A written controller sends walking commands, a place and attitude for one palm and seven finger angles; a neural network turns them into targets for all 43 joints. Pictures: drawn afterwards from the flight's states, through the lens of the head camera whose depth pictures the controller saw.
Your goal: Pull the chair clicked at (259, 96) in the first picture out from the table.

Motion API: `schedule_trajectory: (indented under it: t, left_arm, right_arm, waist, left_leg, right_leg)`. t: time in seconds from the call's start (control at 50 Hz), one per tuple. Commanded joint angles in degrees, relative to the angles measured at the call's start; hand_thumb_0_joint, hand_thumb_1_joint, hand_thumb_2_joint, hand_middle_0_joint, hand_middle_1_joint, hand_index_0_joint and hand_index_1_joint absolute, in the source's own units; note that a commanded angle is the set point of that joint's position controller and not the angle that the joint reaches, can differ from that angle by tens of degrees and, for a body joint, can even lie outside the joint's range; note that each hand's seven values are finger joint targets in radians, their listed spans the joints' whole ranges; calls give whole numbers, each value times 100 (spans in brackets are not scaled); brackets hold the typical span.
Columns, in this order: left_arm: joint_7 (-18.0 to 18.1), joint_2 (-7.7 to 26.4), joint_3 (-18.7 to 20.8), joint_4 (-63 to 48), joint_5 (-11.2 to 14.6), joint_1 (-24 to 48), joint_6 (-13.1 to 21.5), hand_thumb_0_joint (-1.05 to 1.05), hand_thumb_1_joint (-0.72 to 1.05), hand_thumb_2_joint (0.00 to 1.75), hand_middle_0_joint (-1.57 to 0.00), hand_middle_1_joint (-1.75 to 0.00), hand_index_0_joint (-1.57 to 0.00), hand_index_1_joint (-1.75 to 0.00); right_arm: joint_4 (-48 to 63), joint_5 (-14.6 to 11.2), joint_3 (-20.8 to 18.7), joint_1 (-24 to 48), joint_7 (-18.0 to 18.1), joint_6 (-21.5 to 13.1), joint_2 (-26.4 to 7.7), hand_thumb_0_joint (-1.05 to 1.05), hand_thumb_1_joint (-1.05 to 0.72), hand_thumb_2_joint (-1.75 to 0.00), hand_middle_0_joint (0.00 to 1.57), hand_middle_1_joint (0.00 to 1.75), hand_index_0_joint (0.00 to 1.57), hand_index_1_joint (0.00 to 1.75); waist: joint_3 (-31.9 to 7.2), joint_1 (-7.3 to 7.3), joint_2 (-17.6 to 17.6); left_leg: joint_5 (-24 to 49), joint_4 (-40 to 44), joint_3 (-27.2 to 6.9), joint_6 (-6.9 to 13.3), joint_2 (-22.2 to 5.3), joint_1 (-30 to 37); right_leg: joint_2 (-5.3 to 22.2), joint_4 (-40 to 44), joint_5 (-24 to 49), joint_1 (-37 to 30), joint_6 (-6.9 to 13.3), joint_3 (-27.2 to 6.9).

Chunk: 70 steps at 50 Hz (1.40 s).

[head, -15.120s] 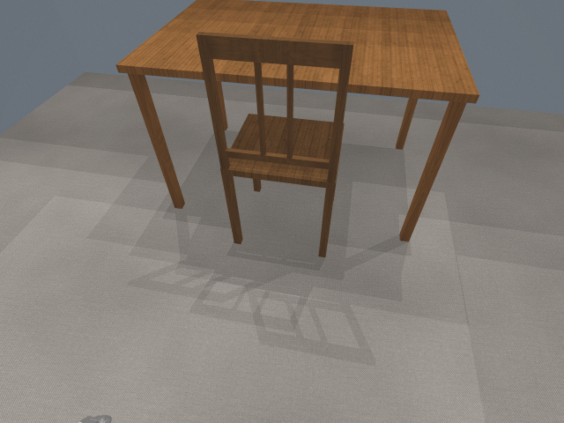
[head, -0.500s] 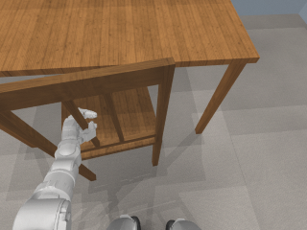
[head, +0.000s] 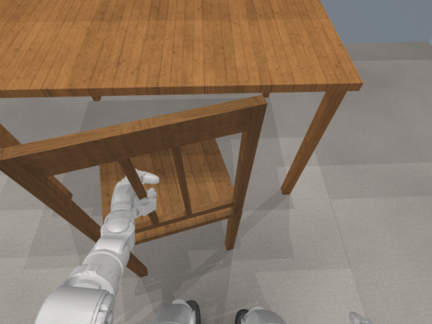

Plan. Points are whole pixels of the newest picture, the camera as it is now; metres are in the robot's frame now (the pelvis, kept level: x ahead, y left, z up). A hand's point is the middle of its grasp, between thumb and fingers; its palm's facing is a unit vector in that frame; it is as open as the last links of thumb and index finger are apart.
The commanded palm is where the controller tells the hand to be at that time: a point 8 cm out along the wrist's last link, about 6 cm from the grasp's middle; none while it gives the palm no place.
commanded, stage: step backward, pulling the chair out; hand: left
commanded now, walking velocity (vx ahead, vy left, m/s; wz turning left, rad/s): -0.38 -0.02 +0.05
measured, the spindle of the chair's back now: (142, 195) +0.38 +0.17 -0.07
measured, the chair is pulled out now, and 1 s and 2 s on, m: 0.16 0.22 0.31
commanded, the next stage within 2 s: none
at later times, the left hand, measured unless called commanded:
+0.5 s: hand (149, 208) +0.34 +0.14 -0.06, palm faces +0.09 -0.98 -0.18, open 4.9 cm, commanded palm +0.35 +0.19 -0.06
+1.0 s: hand (145, 226) +0.31 +0.15 -0.06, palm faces +0.02 -0.98 -0.20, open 5.0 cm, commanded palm +0.29 +0.20 -0.06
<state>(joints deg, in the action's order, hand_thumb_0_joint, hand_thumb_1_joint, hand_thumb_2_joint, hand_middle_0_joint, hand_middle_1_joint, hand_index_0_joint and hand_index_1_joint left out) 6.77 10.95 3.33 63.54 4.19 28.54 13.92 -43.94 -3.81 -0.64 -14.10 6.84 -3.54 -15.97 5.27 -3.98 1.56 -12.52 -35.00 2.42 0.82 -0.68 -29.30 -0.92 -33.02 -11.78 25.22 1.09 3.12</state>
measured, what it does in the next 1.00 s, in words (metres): steps on the spot: left foot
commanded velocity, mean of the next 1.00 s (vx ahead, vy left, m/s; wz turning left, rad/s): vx -0.38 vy -0.04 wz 0.04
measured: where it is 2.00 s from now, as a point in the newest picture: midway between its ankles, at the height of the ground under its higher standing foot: outside the picture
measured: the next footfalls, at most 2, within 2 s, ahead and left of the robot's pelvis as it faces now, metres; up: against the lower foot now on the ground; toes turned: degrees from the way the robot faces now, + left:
left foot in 0.56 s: -0.04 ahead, +0.16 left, +0.00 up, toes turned +3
right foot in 1.46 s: +0.00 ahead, -0.12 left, +0.00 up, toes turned +0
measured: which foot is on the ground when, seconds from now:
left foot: down 0.00-0.34, up 0.36-0.54, down 0.56-1.00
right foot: down 0.00-1.00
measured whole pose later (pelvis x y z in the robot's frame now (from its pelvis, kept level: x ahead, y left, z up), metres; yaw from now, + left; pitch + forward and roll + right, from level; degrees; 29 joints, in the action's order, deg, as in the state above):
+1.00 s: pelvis -0.08 +0.02 -0.01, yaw +1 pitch +3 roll +1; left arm 6.3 10.6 3.9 61.2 1.7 32.2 12.3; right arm -44.5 -1.7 -0.6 -11.8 6.7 -2.0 -13.4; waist 9.0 -5.1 -0.1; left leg -14.7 -38.2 -0.8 -2.7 -2.3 -24.7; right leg 3.4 -34.2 -6.6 30.8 -1.2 1.2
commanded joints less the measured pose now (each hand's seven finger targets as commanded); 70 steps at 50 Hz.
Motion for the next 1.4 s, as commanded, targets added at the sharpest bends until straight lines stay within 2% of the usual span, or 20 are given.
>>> schedule_trajectory:
  t: [0.0, 0.1, 0.16, 0.22, 0.3, 0.38, 0.46, 0.54, 0.6, 0.68, 0.76, 0.84, 0.9, 1.0, 1.08, 1.16, 1.24, 1.28, 1.32, 1.38]
  left_arm:
    - [77, 1227, -41, -1050, -153, 1904, 420, 0, 90, 90, -50, -145, -50, -145]
    - [14, 1020, -86, -1281, -135, 2026, 365, 0, 90, 90, -50, -145, -50, -145]
    - [2, 1175, 47, -1299, -158, 2034, 325, 0, 90, 90, -50, -145, -50, -145]
    - [-9, 1141, 21, -1216, -173, 2124, 267, 0, 90, 90, -50, -145, -50, -145]
    - [90, 1440, 109, -1077, -197, 2002, 231, 0, 90, 90, -50, -145, -50, -145]
    - [108, 1414, 225, -1101, -236, 1934, 96, 0, 90, 90, -50, -145, -50, -145]
    - [74, 1264, 151, -1145, -191, 1952, -23, 0, 90, 90, -50, -145, -50, -145]
    - [-52, 744, -178, -1379, -163, 2276, -3, 0, 90, 90, -50, -145, -50, -145]
    - [-135, 556, -287, -1610, -292, 2566, 95, 0, 90, 90, -50, -145, -50, -145]
    - [-151, 612, -86, -1619, -379, 2181, 238, 0, 90, 90, -50, -145, -50, -145]
    - [-125, 992, 107, -1502, -382, 2036, 278, 0, 90, 90, -50, -145, -50, -145]
    - [-69, 1240, 186, -1267, -376, 1953, 273, 0, 90, 90, -50, -145, -50, -145]
    - [-39, 1075, 152, -1185, -373, 1927, 222, 0, 90, 90, -50, -145, -50, -145]
    - [-76, 782, -39, -1579, -321, 2283, 338, 0, 90, 90, -50, -145, -50, -145]
    - [-108, 846, -52, -1403, -400, 2414, 319, 0, 90, 90, -50, -145, -50, -145]
    - [-18, 1321, 123, -1209, -361, 2048, 281, 0, 90, 90, -50, -145, -50, -145]
    - [-19, 1106, 126, -988, -357, 2115, 212, 0, 90, 90, -50, -145, -50, -145]
    - [-26, 998, 40, -955, -293, 2112, 187, 0, 90, 90, -50, -145, -50, -145]
    - [-91, 688, -219, -1261, -256, 2322, 270, 0, 90, 90, -50, -145, -50, -145]
    - [-115, 724, -107, -1446, -250, 2623, 268, 0, 90, 90, -50, -145, -50, -145]
  right_arm:
    - [374, 30, -221, -270, 135, -293, -816, 0, -90, -90, 20, 30, 20, 30]
    - [443, 152, -172, -78, 140, -276, -751, 0, -90, -90, 20, 30, 20, 30]
    - [378, 200, -180, -181, 154, -297, -742, 0, -90, -90, 20, 30, 20, 30]
    - [369, 153, -172, -98, 132, -330, -681, 0, -90, -90, 20, 30, 20, 30]
    - [395, 100, -219, -181, 93, -379, -625, 0, -90, -90, 20, 30, 20, 30]
    - [215, 138, -159, 28, -14, -359, -578, 0, -90, -90, 20, 30, 20, 30]
    - [124, 112, -106, 24, 91, -262, -597, 0, -90, -90, 20, 30, 20, 30]
    - [231, 116, -325, -233, 140, -143, -769, 0, -90, -90, 20, 30, 20, 30]
    - [487, 259, -313, 34, 89, -28, -622, 0, -90, -90, 20, 30, 20, 30]
    - [585, 312, -393, -125, -40, 21, -574, 0, -90, -90, 20, 30, 20, 30]
    - [603, 240, -411, -151, -9, 53, -578, 0, -90, -90, 20, 30, 20, 30]
    - [465, 193, -338, -117, 43, -42, -450, 0, -90, -90, 20, 30, 20, 30]
    - [335, 238, -215, -163, 86, -79, -497, 0, -90, -90, 20, 30, 20, 30]
    - [634, 243, -295, 94, 66, -54, -605, 0, -90, -90, 20, 30, 20, 30]
    - [441, 239, -371, -168, 55, -107, -569, 0, -90, -90, 20, 30, 20, 30]
    - [318, 148, -396, -382, 53, -146, -562, 0, -90, -90, 20, 30, 20, 30]
    - [166, 197, -222, -281, 55, -173, -539, 0, -90, -90, 20, 30, 20, 30]
    - [142, 167, -203, -333, 123, -172, -666, 0, -90, -90, 20, 30, 20, 30]
    - [421, 195, -250, -81, 127, -137, -730, 0, -90, -90, 20, 30, 20, 30]
    - [446, 238, -293, -123, 133, -93, -645, 0, -90, -90, 20, 30, 20, 30]
  waist:
    - [-2045, 126, -105]
    - [-1991, 244, 701]
    - [-2186, 224, 685]
    - [-2014, 222, 596]
    - [-1824, 195, -684]
    - [-2240, 296, -683]
    - [-2308, 195, -765]
    - [-2664, 194, -279]
    - [-2498, 139, 946]
    - [-2599, 126, 742]
    - [-2507, 73, 167]
    - [-2588, 151, -900]
    - [-2543, 58, -872]
    - [-1932, 247, 838]
    - [-2216, 96, 438]
    - [-2118, 162, -1078]
    - [-2364, 139, -1146]
    - [-2212, 78, -737]
    - [-2084, 216, 887]
    - [-1966, 240, 989]
  left_leg:
    - [-291, 603, -922, 51, -606, 1360]
    - [-550, 1439, -2157, 495, -1547, 1369]
    - [590, 986, -1827, 509, -1498, 1647]
    - [-53, 815, -1428, 352, -1248, 865]
    - [-1723, -762, -692, -168, -220, 372]
    - [-1793, -2300, -1016, -323, -83, 13]
    - [-1160, -360, -604, -373, -82, 719]
    - [2390, 620, -775, -44, -977, 1759]
    - [2802, 656, -1069, 75, -1248, 1500]
    - [3575, 227, -1137, 197, -1429, 1897]
    - [1280, -111, -619, -192, -936, 778]
    - [-1762, -1043, -278, -340, -80, 871]
    - [-1041, 16, -411, -243, -212, 1168]
    - [115, 1157, -1531, 481, -1529, 53]
    - [1140, 274, -933, 104, -1080, 571]
    - [-1752, -1035, -239, -260, 50, 809]
    - [-1578, -834, -469, -266, -54, 1083]
    - [-750, 722, -551, -142, -310, 1365]
    - [-84, 1278, -1371, 282, -1204, 731]
    - [1214, 973, -1622, 595, -1673, 651]
  right_leg:
    - [779, 749, -620, -224, -30, -840]
    - [262, -755, -1153, -68, -24, -573]
    - [276, -456, -839, -358, -42, -585]
    - [424, -128, -553, -902, 18, -728]
    - [1762, 1455, -1912, -477, 569, -2438]
    - [2555, 921, 2066, -1625, 1052, -2120]
    - [1966, 428, 3466, -1957, 444, -1174]
    - [887, -123, 2501, -1516, -192, -501]
    - [620, -739, 1334, -1270, -198, -278]
    - [425, -478, 1014, -1134, -112, -343]
    - [941, -212, 2462, -1713, 82, -686]
    - [1835, 1148, 820, -1174, 352, -1447]
    - [1469, 808, 742, -1121, 114, -819]
    - [309, -974, -553, -1348, -190, -341]
    - [624, -263, 1085, -1491, -101, -619]
    - [1722, 1713, -1656, -411, 306, -1823]
    - [1787, 1280, 175, -1023, 328, -1222]
    - [1337, 776, 319, -889, 6, -783]
    - [549, -467, -377, -1021, -225, -352]
    - [331, -1089, -541, -1160, -181, -394]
